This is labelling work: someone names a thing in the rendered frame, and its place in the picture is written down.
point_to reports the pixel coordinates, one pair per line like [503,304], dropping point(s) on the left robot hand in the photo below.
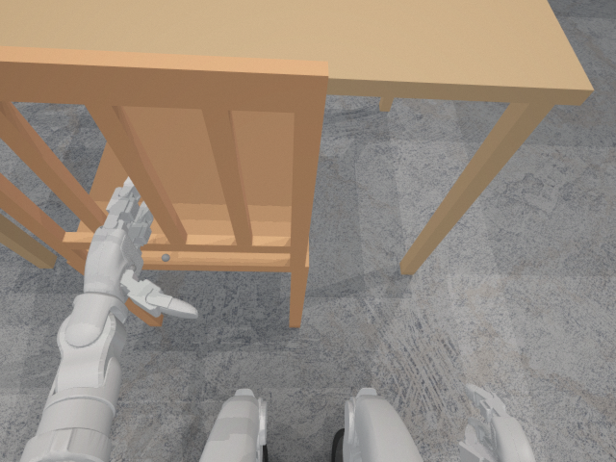
[115,246]

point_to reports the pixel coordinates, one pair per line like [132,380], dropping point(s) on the robot right shin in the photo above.
[354,455]

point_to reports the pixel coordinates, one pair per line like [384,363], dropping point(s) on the right robot hand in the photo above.
[504,441]

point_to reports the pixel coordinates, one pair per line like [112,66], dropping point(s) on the robot left thigh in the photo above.
[240,429]

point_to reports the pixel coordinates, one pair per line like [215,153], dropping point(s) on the chair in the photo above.
[224,152]

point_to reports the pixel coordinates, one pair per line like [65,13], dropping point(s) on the table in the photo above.
[512,51]

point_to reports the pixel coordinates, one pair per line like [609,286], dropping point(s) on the left robot forearm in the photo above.
[77,417]

